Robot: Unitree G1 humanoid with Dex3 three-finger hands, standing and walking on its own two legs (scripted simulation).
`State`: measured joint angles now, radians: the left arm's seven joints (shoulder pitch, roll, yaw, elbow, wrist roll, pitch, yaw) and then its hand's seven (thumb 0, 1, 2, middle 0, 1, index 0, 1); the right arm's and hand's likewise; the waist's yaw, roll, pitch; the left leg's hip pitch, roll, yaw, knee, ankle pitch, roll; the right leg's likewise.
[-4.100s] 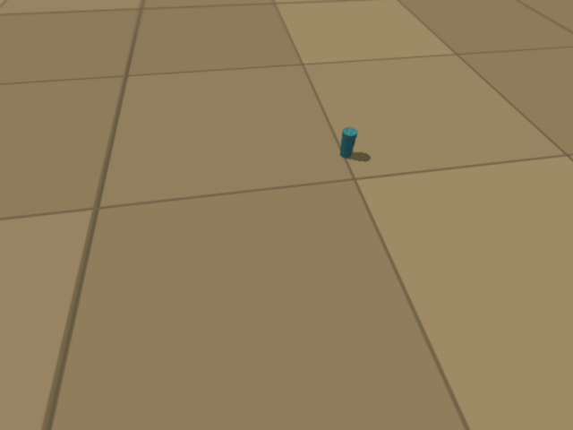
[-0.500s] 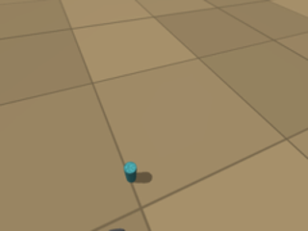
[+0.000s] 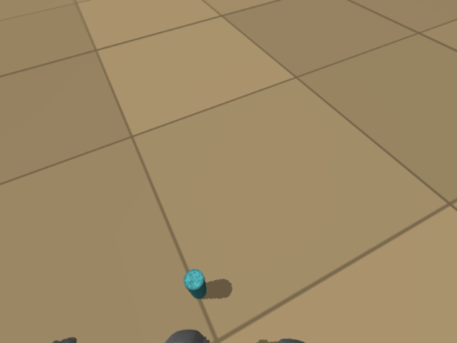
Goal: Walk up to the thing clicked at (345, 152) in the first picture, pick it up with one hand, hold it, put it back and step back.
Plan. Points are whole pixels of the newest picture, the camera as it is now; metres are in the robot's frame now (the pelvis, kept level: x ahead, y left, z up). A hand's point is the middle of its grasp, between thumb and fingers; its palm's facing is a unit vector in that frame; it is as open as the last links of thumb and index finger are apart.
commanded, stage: walk up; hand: left
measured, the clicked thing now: (196, 285) +0.41 +0.18 -0.68
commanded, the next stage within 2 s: stand in 1.46 s
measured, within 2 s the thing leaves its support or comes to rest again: neither
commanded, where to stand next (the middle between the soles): +0.11 +0.02 m, yaw +0 degrees
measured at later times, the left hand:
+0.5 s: hand out of the picture +0.10 +0.29 -0.15, palm faces +0.00 -0.94 -0.34, open 7.4 cm
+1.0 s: hand out of the picture +0.14 +0.28 -0.13, palm faces -0.01 -0.94 -0.34, open 7.4 cm
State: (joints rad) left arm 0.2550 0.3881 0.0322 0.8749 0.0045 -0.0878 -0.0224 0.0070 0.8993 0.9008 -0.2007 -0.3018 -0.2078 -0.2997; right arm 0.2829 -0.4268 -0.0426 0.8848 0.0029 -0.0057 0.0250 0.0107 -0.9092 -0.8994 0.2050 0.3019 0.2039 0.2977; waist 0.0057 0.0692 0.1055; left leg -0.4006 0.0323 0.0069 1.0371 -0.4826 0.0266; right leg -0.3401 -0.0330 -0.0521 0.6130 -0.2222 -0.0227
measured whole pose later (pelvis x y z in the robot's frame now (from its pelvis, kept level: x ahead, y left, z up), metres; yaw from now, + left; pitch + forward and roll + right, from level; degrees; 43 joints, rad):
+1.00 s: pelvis +0.05 +0.02 +0.02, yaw +0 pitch -2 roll +0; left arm 0.06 0.35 0.01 1.17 0.00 -0.02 -0.02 0.01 0.90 0.90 -0.20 -0.30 -0.21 -0.30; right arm 0.05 -0.36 -0.01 1.18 0.00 0.00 0.03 0.01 -0.91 -0.90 0.21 0.30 0.20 0.30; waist 0.00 0.01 0.06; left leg -0.18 0.03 0.03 0.35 -0.14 -0.01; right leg -0.14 -0.04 -0.03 0.34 -0.16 0.03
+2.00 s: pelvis +0.08 +0.02 +0.02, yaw +1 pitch -2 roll +0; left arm 0.10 0.35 0.01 1.15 0.01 -0.01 -0.01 0.01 0.90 0.90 -0.20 -0.30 -0.21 -0.30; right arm 0.08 -0.35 0.00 1.15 -0.01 -0.01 0.01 0.01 -0.91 -0.90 0.21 0.30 0.20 0.30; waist 0.00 0.01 0.04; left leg -0.14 0.03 0.01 0.33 -0.16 -0.02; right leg -0.09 -0.04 -0.04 0.30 -0.18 0.03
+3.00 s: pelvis +0.08 +0.02 +0.02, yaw +1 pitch -2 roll +0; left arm 0.13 0.35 0.01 1.14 0.01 -0.01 -0.01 0.01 0.90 0.90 -0.20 -0.30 -0.21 -0.30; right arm 0.10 -0.35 0.00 1.14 -0.01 0.00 0.01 0.01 -0.91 -0.90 0.21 0.30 0.21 0.30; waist 0.00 0.00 0.05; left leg -0.13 0.04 0.01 0.33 -0.16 -0.02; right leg -0.07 -0.03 -0.04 0.30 -0.19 0.02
